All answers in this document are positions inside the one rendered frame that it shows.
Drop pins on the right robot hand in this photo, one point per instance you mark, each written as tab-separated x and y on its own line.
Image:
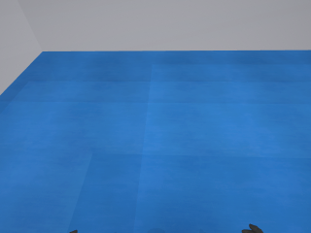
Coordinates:
254	228

